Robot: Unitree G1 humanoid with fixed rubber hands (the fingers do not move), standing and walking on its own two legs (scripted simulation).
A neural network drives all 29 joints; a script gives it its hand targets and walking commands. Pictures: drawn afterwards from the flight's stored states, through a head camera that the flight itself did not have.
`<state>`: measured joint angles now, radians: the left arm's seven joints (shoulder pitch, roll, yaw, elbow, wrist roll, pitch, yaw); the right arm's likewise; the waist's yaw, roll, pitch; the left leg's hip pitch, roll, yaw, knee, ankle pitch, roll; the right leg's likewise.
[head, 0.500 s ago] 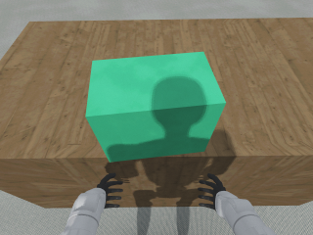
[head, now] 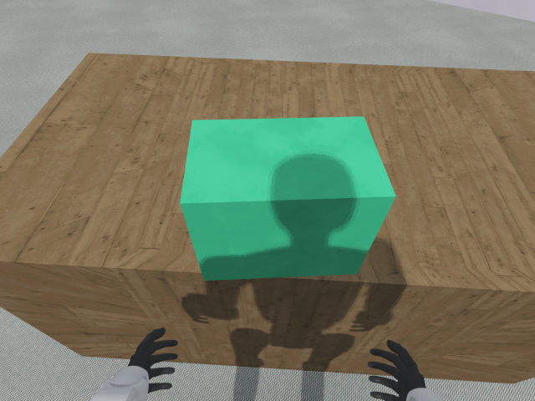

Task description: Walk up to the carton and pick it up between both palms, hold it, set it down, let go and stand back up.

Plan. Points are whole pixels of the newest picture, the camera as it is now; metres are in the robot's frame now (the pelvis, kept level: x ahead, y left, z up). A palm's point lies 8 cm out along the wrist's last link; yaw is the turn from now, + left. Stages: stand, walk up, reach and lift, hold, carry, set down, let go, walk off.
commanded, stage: reach and lift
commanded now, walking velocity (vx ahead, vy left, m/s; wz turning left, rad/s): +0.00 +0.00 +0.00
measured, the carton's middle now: (280, 202) +0.42 +0.02 +0.04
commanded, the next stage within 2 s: none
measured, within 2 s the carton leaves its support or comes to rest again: neither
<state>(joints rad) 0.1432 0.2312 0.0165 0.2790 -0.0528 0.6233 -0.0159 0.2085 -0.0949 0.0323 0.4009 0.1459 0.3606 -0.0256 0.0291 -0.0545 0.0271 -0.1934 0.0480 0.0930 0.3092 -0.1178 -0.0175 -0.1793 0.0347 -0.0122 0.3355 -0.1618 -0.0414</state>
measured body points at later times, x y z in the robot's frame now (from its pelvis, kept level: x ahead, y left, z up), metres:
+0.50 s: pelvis +0.02 +0.01 +0.00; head +0.02 +0.03 +0.45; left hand +0.18 +0.24 -0.05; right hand +0.18 -0.20 -0.05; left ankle +0.03 +0.13 -0.75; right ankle +0.01 -0.09 -0.75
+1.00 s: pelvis +0.02 +0.00 +0.00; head +0.01 +0.01 +0.45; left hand +0.18 +0.26 -0.01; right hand +0.20 -0.19 +0.00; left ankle +0.03 +0.13 -0.75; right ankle +0.01 -0.09 -0.75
